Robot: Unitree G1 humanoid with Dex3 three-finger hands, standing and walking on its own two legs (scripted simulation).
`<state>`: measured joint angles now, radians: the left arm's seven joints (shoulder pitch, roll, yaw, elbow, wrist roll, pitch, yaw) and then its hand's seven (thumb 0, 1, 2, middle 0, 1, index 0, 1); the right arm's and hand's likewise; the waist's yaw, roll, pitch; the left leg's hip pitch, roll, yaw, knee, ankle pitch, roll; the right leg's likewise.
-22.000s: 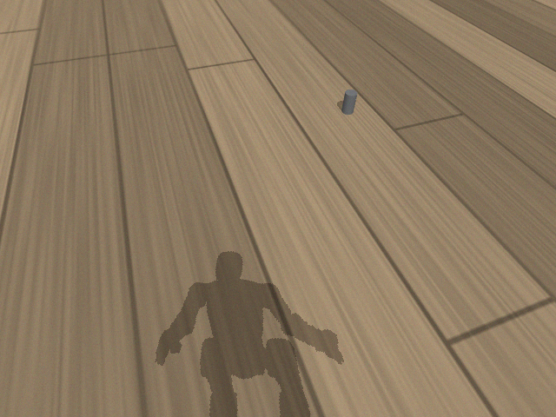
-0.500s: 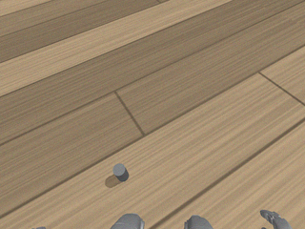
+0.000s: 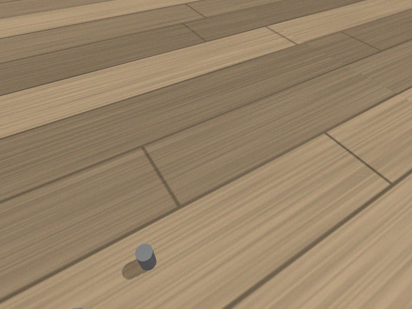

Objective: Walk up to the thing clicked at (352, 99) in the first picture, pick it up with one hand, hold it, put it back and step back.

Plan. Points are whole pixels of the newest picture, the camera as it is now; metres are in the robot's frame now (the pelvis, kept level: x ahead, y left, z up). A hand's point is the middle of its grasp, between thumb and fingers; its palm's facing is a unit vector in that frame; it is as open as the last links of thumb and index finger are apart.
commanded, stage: walk up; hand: left
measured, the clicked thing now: (146, 257) +0.44 +0.25 -0.70
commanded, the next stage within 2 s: stand in 0.30 s
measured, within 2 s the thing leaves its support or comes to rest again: neither
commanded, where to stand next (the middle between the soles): +0.02 -0.03 m, yaw +0 degrees
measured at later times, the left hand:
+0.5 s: hand out of the picture +0.10 +0.25 -0.14, palm faces -0.01 -0.94 -0.34, open 7.4 cm
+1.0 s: hand out of the picture +0.06 +0.25 -0.14, palm faces -0.03 -0.94 -0.34, open 7.4 cm
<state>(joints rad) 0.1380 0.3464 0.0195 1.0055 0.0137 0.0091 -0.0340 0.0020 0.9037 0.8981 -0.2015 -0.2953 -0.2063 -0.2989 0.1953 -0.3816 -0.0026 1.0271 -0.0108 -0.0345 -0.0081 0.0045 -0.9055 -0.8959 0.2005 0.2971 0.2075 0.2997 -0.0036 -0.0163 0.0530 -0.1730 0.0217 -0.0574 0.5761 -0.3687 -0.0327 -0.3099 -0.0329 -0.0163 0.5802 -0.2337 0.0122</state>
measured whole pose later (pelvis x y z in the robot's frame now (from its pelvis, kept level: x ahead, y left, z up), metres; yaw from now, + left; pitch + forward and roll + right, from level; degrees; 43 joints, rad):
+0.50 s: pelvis -0.01 +0.00 +0.01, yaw -1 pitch -3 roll +1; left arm 0.05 0.35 0.02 1.12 0.00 0.00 -0.02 0.00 0.90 0.90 -0.20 -0.30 -0.20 -0.30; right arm 0.11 -0.36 0.00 1.11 -0.01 -0.02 0.00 0.00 -0.91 -0.90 0.20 0.30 0.21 0.30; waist -0.01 0.00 0.07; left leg -0.07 0.02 -0.04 0.39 -0.26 -0.04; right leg -0.22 -0.04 -0.01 0.43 -0.15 0.01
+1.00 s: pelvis -0.01 +0.00 +0.02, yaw -1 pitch -2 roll +1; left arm 0.10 0.36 0.01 1.15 0.01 0.00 -0.02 0.00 0.90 0.90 -0.20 -0.30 -0.20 -0.30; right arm 0.14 -0.35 -0.01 1.14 -0.01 -0.01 0.01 0.00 -0.91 -0.90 0.20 0.30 0.21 0.30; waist 0.00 -0.01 0.07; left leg -0.07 0.02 -0.04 0.35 -0.23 -0.04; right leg -0.23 -0.03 0.00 0.39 -0.11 0.01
